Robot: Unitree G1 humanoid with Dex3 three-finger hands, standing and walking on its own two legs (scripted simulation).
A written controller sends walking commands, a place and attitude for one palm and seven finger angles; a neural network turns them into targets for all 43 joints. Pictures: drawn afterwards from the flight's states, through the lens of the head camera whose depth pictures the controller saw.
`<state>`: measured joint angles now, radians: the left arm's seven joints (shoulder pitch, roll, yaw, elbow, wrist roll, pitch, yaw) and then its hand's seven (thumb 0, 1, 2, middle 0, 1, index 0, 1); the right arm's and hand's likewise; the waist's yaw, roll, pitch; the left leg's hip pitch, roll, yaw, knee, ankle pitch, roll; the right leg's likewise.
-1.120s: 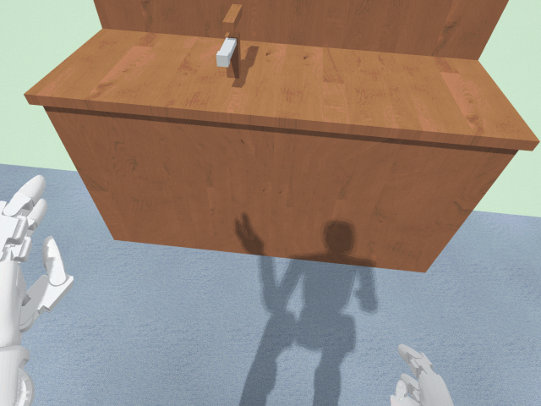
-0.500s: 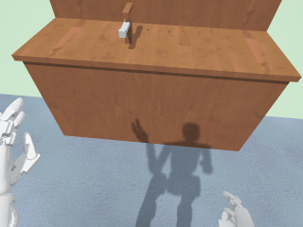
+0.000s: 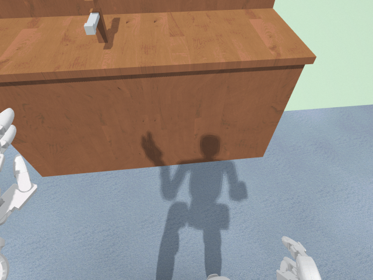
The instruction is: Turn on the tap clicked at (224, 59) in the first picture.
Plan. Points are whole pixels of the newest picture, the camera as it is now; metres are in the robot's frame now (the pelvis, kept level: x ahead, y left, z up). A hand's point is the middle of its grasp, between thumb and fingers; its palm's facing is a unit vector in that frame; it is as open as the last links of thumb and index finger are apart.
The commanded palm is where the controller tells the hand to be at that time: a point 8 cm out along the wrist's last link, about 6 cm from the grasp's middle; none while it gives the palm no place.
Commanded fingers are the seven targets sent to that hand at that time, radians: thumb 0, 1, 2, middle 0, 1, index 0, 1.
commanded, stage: turn to face it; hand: left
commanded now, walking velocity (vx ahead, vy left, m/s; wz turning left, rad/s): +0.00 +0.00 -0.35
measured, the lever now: (90, 28) +0.81 +0.36 +0.13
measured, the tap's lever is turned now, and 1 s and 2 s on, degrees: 0 0 0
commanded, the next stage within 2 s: take the last steps up to it in 0.22 s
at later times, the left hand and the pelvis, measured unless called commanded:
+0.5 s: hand (69, 178) +0.23 +0.18 +0.19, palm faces +0.23 -0.87 -0.43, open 7.4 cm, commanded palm +0.18 +0.24 +0.19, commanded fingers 0.00 0.90 0.90 -0.20 -0.30 -0.20 -0.30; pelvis -0.02 -0.01 +0.01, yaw -9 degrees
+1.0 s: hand (73, 149) +0.28 +0.20 +0.19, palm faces +0.28 -0.85 -0.44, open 7.4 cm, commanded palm +0.24 +0.25 +0.19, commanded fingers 0.00 0.90 0.90 -0.20 -0.30 -0.20 -0.30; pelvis +0.04 -0.01 +0.02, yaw -8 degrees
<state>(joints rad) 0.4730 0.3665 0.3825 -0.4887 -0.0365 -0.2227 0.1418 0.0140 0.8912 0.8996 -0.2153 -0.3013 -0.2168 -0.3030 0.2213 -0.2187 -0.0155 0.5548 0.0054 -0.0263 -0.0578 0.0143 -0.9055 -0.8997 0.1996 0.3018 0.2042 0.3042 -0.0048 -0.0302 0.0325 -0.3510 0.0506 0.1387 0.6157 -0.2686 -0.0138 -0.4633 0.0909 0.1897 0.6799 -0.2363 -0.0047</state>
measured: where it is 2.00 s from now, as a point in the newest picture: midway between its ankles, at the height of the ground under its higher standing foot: (179, 273)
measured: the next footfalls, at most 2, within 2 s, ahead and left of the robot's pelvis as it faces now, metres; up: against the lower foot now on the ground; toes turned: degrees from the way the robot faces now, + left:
left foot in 0.46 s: +0.02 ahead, +0.11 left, +0.00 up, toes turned -6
right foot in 0.68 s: +0.03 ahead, -0.12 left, +0.00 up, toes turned -17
